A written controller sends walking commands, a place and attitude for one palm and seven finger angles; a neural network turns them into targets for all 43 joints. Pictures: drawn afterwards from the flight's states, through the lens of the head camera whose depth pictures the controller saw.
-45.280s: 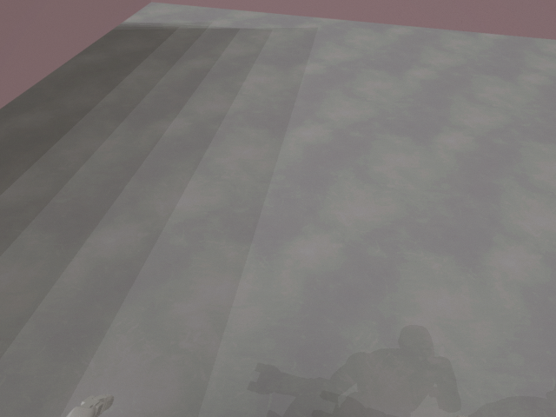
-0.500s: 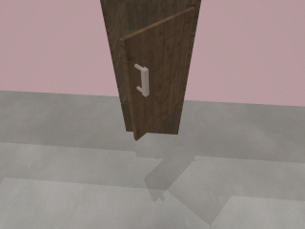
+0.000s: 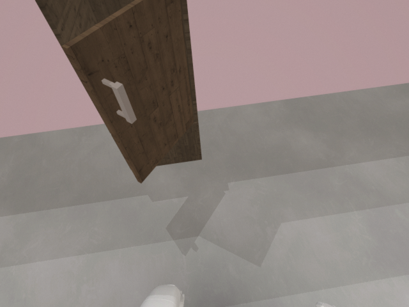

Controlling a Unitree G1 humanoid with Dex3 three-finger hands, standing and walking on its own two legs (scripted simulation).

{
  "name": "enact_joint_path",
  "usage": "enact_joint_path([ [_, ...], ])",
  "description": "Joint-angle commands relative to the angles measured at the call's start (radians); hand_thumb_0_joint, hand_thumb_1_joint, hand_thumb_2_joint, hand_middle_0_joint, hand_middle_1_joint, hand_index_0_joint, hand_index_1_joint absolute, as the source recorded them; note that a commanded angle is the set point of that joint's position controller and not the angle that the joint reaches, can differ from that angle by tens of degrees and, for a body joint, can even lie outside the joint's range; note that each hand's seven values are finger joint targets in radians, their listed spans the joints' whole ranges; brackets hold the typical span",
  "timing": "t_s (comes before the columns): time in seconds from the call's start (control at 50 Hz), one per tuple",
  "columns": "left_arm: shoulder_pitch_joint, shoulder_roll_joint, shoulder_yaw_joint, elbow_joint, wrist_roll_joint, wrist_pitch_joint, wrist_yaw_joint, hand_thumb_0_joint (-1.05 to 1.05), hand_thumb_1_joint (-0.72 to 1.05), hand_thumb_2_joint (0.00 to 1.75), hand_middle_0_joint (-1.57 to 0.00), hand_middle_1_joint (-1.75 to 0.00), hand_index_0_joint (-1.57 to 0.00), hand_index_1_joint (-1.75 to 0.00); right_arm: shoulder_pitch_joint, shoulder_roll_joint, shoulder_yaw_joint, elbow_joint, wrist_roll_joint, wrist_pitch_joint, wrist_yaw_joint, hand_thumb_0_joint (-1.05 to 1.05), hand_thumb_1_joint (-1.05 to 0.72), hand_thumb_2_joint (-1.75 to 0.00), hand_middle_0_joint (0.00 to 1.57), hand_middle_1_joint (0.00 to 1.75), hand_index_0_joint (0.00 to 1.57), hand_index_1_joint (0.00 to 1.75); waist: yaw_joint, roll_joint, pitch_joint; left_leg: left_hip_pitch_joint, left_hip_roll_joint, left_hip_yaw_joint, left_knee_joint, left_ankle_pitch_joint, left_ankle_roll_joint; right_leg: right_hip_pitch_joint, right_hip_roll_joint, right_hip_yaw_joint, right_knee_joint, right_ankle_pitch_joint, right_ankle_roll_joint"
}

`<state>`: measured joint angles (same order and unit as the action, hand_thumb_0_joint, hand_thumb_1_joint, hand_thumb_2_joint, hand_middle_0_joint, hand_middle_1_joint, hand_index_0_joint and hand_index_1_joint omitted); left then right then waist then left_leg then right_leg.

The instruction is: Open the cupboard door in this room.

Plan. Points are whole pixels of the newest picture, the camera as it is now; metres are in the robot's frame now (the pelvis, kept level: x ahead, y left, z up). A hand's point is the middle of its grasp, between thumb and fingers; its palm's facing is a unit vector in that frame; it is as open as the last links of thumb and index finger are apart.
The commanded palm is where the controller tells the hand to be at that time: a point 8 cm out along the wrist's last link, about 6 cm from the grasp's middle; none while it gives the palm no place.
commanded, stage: walk to a spot facing it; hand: left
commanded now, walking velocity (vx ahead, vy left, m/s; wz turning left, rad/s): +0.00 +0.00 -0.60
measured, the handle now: (119, 101) +0.57 +0.28 +0.01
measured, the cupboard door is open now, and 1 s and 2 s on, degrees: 49 49 49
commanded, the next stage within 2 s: none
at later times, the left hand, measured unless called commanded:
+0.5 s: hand (105, 291) +0.15 +0.26 -0.18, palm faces -0.19 -0.95 -0.23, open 7.4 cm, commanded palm none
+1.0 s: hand (165, 254) +0.24 +0.13 -0.17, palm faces -0.58 -0.78 -0.23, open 7.4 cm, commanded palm none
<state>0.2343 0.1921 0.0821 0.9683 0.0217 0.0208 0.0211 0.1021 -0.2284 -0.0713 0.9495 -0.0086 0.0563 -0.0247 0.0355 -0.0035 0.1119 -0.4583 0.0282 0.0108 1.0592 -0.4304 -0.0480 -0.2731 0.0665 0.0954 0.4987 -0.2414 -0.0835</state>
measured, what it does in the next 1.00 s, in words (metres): steps on the spot, turning right: left foot, then right foot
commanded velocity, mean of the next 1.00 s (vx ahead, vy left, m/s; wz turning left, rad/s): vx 0.05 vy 0.00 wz -0.60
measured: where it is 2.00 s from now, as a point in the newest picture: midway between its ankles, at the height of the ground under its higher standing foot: (276, 287)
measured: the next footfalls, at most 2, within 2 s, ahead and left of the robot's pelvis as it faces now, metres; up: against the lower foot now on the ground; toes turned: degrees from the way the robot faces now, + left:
left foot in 0.34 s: +0.08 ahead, +0.16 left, +0.00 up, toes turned -15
right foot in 0.72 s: +0.02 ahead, -0.10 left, +0.00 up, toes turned -30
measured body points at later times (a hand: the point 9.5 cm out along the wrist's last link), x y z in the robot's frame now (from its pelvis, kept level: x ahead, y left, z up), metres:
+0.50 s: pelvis +0.03 +0.06 +0.00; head +0.09 +0.07 +0.44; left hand +0.16 +0.31 -0.16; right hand +0.06 -0.21 -0.12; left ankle +0.04 +0.17 -0.74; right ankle -0.03 -0.08 -0.66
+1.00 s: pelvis +0.04 +0.03 +0.00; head +0.09 +0.00 +0.44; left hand +0.27 +0.17 -0.15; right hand -0.05 -0.23 -0.14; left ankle +0.13 +0.14 -0.70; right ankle -0.01 -0.08 -0.74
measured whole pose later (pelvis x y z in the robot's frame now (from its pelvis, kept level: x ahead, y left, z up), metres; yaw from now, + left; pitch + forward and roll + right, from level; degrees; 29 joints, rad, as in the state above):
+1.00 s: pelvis +0.04 +0.03 +0.00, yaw -37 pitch +1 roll +1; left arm 0.17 0.22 0.06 0.89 0.03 0.03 -0.01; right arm 0.20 -0.23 -0.06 0.90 -0.01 0.04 0.00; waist -0.01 -0.03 0.08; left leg -0.41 0.05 0.04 0.84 -0.43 -0.07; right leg -0.29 0.04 0.11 0.51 -0.24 -0.02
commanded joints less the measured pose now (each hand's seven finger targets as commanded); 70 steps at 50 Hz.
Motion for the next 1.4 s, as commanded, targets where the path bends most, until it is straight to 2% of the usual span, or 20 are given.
enact_joint_path([
  [0.0, 0.096, 0.196, 0.047, -0.051, 0.002, -0.016, 0.010, 0.00, 0.90, 0.90, -0.20, -0.30, -0.20, -0.30, -0.029, -0.048, -0.008, -0.094, 0.001, -0.027, -0.009, 0.00, -0.90, -0.90, 0.20, 0.30, 0.20, 0.30, 0.014, -0.096, -0.194, -0.098, 0.002, -0.032, -0.053, 0.021, -0.017, 0.272, -0.245, 0.319, -0.110, 0.548, -0.103],
  [0.26, 0.013, 0.221, 0.055, -0.115, 0.004, 0.002, 0.006, 0.00, 0.90, 0.90, -0.20, -0.30, -0.20, -0.30, 0.013, -0.067, -0.009, -0.130, 0.018, -0.047, -0.017, 0.00, -0.90, -0.90, 0.20, 0.30, 0.20, 0.30, -0.042, -0.118, -0.191, 0.207, -0.042, -0.065, -0.493, 0.121, 0.006, 0.055, -0.179, 0.420, -0.049, 0.444, -0.053],
  [0.28, -0.015, 0.202, 0.049, -0.124, -0.002, 0.002, 0.005, 0.00, 0.90, 0.90, -0.20, -0.30, -0.20, -0.30, 0.075, -0.095, -0.012, -0.112, 0.016, -0.056, -0.023, 0.00, -0.90, -0.90, 0.20, 0.30, 0.20, 0.30, -0.075, -0.074, -0.212, 0.372, 0.001, -0.081, -0.627, 0.209, 0.014, -0.056, -0.135, 0.372, -0.002, 0.324, -0.008],
  [0.32, 0.005, 0.132, 0.031, -0.154, -0.016, -0.002, -0.015, 0.00, 0.90, 0.90, -0.20, -0.30, -0.20, -0.30, 0.126, -0.242, -0.036, -0.127, -0.009, -0.068, -0.031, 0.00, -0.90, -0.90, 0.20, 0.30, 0.20, 0.30, -0.074, 0.330, -0.217, 0.519, 0.432, -0.504, -0.808, 0.317, 0.186, -0.338, 0.049, 0.053, 0.360, -0.385, 0.107],
  [0.34, -0.036, 0.171, 0.036, -0.162, -0.002, 0.000, -0.023, 0.00, 0.90, 0.90, -0.20, -0.30, -0.20, -0.30, 0.130, -0.235, -0.027, -0.134, -0.020, -0.061, -0.034, 0.00, -0.90, -0.90, 0.20, 0.30, 0.20, 0.30, -0.082, 0.204, -0.156, 0.398, 0.475, -0.504, -0.791, 0.400, 0.255, -0.332, -0.007, 0.027, 0.527, -0.379, 0.123],
  [0.44, -0.016, 0.132, 0.035, -0.140, 0.002, 0.018, -0.049, 0.00, 0.90, 0.90, -0.20, -0.30, -0.20, -0.30, 0.085, -0.135, 0.008, -0.150, -0.027, -0.072, -0.032, 0.00, -0.90, -0.90, 0.20, 0.30, 0.20, 0.30, -0.015, 0.193, -0.129, 0.335, 0.263, -0.106, -0.695, 0.728, 0.173, -0.335, -0.065, -0.049, 0.701, -0.193, 0.148],
  [0.6, -0.124, 0.111, 0.004, -0.171, -0.001, 0.016, -0.066, 0.00, 0.90, 0.90, -0.20, -0.30, -0.20, -0.30, 0.211, -0.187, -0.013, -0.094, -0.027, -0.063, -0.015, 0.00, -0.90, -0.90, 0.20, 0.30, 0.20, 0.30, -0.076, 0.239, -0.131, 0.374, 0.278, 0.020, -0.640, 0.721, 0.152, -0.163, -0.065, -0.192, 0.290, -0.176, 0.114],
  [0.66, -0.050, 0.135, 0.011, -0.147, -0.003, 0.008, -0.062, 0.00, 0.90, 0.90, -0.20, -0.30, -0.20, -0.30, 0.184, -0.203, -0.018, -0.097, -0.020, -0.060, -0.011, 0.00, -0.90, -0.90, 0.20, 0.30, 0.20, 0.30, -0.021, 0.183, -0.152, 0.295, 0.276, 0.067, -0.521, 0.656, 0.099, 0.048, -0.065, -0.190, 0.046, -0.009, 0.078],
  [0.68, 0.030, 0.191, 0.023, -0.122, 0.002, -0.002, -0.054, 0.00, 0.90, 0.90, -0.20, -0.30, -0.20, -0.30, 0.178, -0.181, -0.017, -0.105, -0.009, -0.060, -0.007, 0.00, -0.90, -0.90, 0.20, 0.30, 0.20, 0.30, 0.019, 0.053, -0.193, 0.166, 0.229, 0.118, -0.365, 0.535, 0.045, 0.250, -0.133, -0.099, -0.063, 0.204, 0.043],
  [0.7, 0.113, 0.332, 0.053, -0.103, 0.015, -0.014, -0.031, 0.00, 0.90, 0.90, -0.20, -0.30, -0.20, -0.30, 0.155, -0.086, 0.004, -0.153, 0.003, -0.058, 0.002, 0.00, -0.90, -0.90, 0.20, 0.30, 0.20, 0.30, 0.056, -0.332, -0.238, -0.112, 0.060, 0.211, -0.088, -0.070, -0.025, 0.415, -0.433, 0.316, -0.140, 0.546, -0.072],
  [0.72, 0.160, 0.357, 0.057, -0.087, -0.005, -0.008, -0.014, 0.00, 0.90, 0.90, -0.20, -0.30, -0.20, -0.30, 0.091, -0.121, 0.006, -0.165, 0.003, -0.043, -0.009, 0.00, -0.90, -0.90, 0.20, 0.30, 0.20, 0.30, 0.098, -0.298, -0.235, -0.143, 0.046, 0.050, 0.067, -0.263, -0.017, 0.349, -0.490, 0.365, -0.126, 0.649, -0.164],
  [0.82, -0.062, 0.235, 0.031, -0.154, 0.000, -0.003, 0.004, 0.00, 0.90, 0.90, -0.20, -0.30, -0.20, -0.30, 0.115, -0.093, 0.000, -0.116, 0.001, -0.030, 0.002, 0.00, -0.90, -0.90, 0.20, 0.30, 0.20, 0.30, -0.025, -0.168, -0.178, -0.068, 0.073, 0.003, 0.036, -0.021, -0.031, 0.134, -0.299, 0.175, -0.118, 0.412, -0.113],
  [0.94, -0.057, 0.255, 0.037, -0.153, 0.009, -0.008, -0.022, 0.00, 0.90, 0.90, -0.20, -0.30, -0.20, -0.30, 0.111, -0.075, -0.003, -0.130, -0.008, -0.045, 0.020, 0.00, -0.90, -0.90, 0.20, 0.30, 0.20, 0.30, -0.019, -0.153, -0.124, 0.070, 0.012, 0.049, -0.263, -0.005, -0.023, -0.011, -0.252, 0.279, -0.222, -0.218, -0.112],
  [1.0, -0.106, 0.233, 0.035, -0.160, 0.006, -0.011, -0.034, 0.00, 0.90, 0.90, -0.20, -0.30, -0.20, -0.30, 0.219, -0.082, -0.007, -0.101, -0.009, -0.068, 0.016, 0.00, -0.90, -0.90, 0.20, 0.30, 0.20, 0.30, -0.084, -0.145, -0.103, 0.335, -0.018, 0.077, -0.507, 0.072, -0.011, -0.219, -0.188, 0.268, -0.179, -0.406, -0.064],
  [1.02, -0.123, 0.187, 0.026, -0.175, 0.001, -0.012, -0.040, 0.00, 0.90, 0.90, -0.20, -0.30, -0.20, -0.30, 0.306, -0.125, -0.013, -0.073, -0.012, -0.081, 0.003, 0.00, -0.90, -0.90, 0.20, 0.30, 0.20, 0.30, -0.128, -0.019, -0.122, 0.493, 0.050, 0.006, -0.654, 0.004, 0.014, -0.341, -0.119, 0.207, -0.055, -0.411, -0.018],
  [1.04, -0.135, 0.107, 0.010, -0.203, -0.010, -0.010, -0.050, 0.00, 0.90, 0.90, -0.20, -0.30, -0.20, -0.30, 0.394, -0.229, -0.036, -0.053, -0.034, -0.091, -0.007, 0.00, -0.90, -0.90, 0.20, 0.30, 0.20, 0.30, -0.168, 0.311, -0.124, 0.573, 0.321, -0.358, -0.831, -0.298, 0.096, -0.523, 0.033, 0.024, 0.277, -0.426, 0.049],
  [1.06, -0.222, 0.119, 0.013, -0.243, -0.006, -0.020, -0.056, 0.00, 0.90, 0.90, -0.20, -0.30, -0.20, -0.30, 0.430, -0.277, -0.042, -0.052, -0.036, -0.099, -0.017, 0.00, -0.90, -0.90, 0.20, 0.30, 0.20, 0.30, -0.183, 0.315, -0.080, 0.484, 0.517, -0.585, -0.953, -0.398, 0.194, -0.580, -0.025, -0.039, 0.495, -0.372, 0.073],
  [1.1, -0.213, 0.139, 0.030, -0.239, 0.008, -0.032, -0.081, 0.00, 0.90, 0.90, -0.20, -0.30, -0.20, -0.30, 0.321, -0.226, -0.025, -0.099, -0.039, -0.110, -0.009, 0.00, -0.90, -0.90, 0.20, 0.30, 0.20, 0.30, -0.111, 0.085, -0.024, 0.339, 0.470, -0.500, -0.956, -0.301, 0.227, -0.533, -0.111, -0.029, 0.662, -0.212, 0.076],
  [1.2, -0.164, 0.055, 0.005, -0.173, 0.011, -0.018, -0.100, 0.00, 0.90, 0.90, -0.20, -0.30, -0.20, -0.30, 0.318, -0.113, 0.011, -0.062, -0.026, -0.134, -0.012, 0.00, -0.90, -0.90, 0.20, 0.30, 0.20, 0.30, -0.071, 0.170, -0.062, 0.442, 0.262, 0.022, -0.828, 0.340, 0.113, -0.496, -0.133, -0.133, 0.620, 0.000, 0.105],
  [1.38, -0.266, 0.065, -0.014, -0.171, 0.004, -0.023, -0.099, 0.00, 0.90, 0.90, -0.20, -0.30, -0.20, -0.30, 0.422, -0.135, 0.012, 0.010, -0.034, -0.124, -0.004, 0.00, -0.90, -0.90, 0.20, 0.30, 0.20, 0.30, -0.094, 0.175, -0.045, 0.460, 0.321, 0.187, -0.721, 0.712, 0.118, -0.231, -0.080, -0.264, 0.192, -0.049, 0.041],
])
